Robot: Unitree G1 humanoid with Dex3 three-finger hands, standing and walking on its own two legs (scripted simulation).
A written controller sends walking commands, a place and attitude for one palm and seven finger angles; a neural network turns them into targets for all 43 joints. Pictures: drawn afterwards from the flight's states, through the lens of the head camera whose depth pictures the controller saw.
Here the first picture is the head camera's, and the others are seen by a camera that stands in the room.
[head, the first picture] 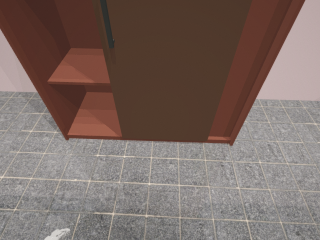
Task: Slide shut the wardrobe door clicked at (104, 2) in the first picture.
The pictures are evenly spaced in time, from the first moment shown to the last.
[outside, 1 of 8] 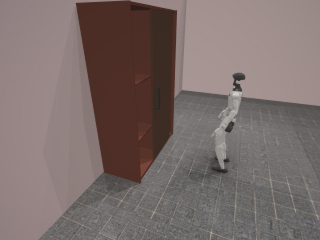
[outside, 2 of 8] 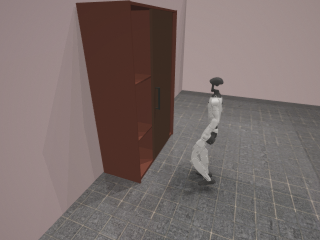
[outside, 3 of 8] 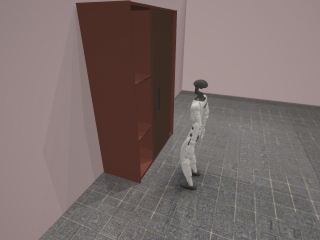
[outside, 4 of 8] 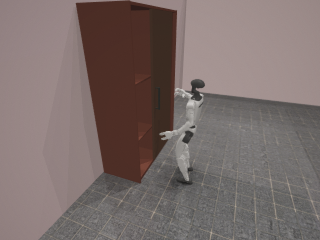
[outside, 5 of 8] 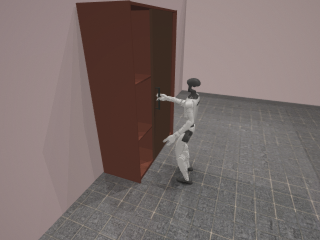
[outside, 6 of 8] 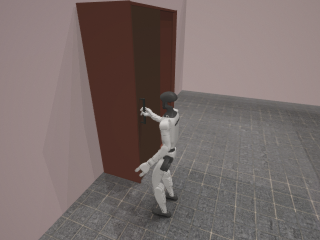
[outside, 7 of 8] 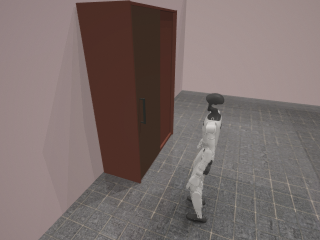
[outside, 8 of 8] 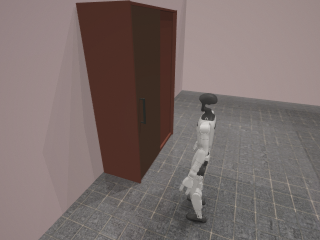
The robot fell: no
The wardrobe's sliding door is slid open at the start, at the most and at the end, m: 0.43 0.43 0.01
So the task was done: yes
